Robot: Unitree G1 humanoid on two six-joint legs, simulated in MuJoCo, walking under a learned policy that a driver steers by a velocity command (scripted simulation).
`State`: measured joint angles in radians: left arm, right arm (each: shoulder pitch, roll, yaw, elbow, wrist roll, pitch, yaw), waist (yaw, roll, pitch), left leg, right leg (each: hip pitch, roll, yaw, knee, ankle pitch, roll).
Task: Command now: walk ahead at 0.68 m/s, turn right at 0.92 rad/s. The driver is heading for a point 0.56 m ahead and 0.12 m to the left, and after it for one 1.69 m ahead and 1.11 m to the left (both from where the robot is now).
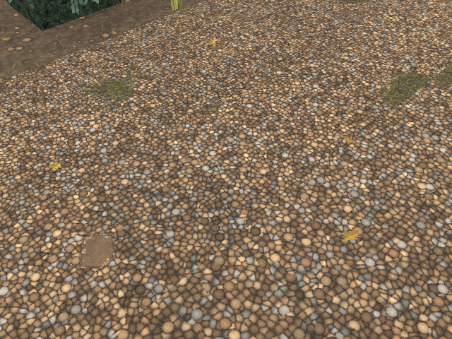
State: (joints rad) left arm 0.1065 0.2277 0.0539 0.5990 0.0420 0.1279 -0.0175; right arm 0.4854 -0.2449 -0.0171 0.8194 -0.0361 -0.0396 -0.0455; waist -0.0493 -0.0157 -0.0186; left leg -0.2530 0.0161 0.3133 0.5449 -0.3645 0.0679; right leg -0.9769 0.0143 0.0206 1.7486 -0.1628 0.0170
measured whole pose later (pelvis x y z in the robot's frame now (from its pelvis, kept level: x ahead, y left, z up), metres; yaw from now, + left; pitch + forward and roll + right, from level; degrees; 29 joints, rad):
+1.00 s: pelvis +0.69 -0.10 -0.03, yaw +7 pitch -3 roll +2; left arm 0.12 0.22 0.00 0.76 0.04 -0.09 0.04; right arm 0.39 -0.29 -0.07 0.91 -0.02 -0.02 0.01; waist -0.07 0.01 0.05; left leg -0.34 -0.14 0.05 0.78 -0.41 0.13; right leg -0.53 -0.01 0.07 1.57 -0.40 0.01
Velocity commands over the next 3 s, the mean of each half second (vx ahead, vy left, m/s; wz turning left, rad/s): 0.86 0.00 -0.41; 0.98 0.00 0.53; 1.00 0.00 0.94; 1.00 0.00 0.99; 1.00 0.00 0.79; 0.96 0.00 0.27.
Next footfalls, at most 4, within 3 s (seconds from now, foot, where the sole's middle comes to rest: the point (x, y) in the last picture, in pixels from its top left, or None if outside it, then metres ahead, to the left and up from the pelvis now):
0.52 right None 0.40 -0.11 -0.77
0.88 left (230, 279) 0.74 -0.04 -0.77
1.20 right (292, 205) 1.03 -0.29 -0.77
1.58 left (210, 184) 1.30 0.01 -0.95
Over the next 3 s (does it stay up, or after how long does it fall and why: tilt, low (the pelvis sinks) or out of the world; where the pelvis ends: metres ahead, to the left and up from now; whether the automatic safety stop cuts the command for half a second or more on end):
stays up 1.88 0.99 -0.37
